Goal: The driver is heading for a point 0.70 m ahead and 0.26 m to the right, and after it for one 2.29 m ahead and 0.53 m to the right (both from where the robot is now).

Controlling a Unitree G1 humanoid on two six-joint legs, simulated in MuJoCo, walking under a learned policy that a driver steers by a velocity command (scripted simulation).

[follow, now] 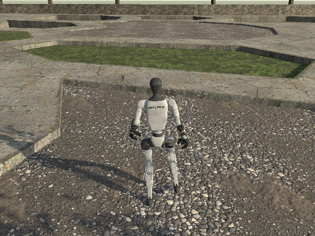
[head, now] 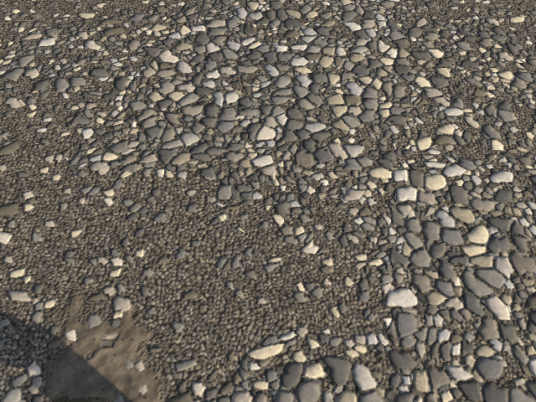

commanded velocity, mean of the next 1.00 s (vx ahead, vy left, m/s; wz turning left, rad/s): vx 0.98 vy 0.00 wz -0.55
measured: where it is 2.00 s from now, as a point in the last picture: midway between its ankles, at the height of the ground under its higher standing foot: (402, 70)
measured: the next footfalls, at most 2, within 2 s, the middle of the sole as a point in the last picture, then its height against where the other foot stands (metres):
right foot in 0.24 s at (306, 398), level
left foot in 0.68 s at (251, 242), level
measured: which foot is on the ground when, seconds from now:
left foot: down 0.00-0.22, up 0.24-0.66, down 0.68-1.00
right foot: up 0.00-0.22, down 0.24-0.70, up 0.72-1.00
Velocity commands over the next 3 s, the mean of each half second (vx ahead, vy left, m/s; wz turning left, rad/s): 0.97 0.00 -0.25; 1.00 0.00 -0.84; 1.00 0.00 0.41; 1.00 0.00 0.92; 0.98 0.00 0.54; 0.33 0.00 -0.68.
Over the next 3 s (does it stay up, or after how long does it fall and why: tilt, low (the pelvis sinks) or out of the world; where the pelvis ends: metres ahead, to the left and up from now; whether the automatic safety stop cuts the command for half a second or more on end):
stays up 2.34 -0.39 -0.03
